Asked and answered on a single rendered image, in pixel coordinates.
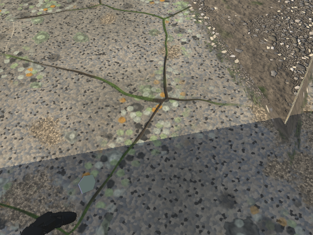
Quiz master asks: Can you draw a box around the left robot hand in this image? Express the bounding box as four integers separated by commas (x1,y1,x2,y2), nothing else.
20,211,77,235

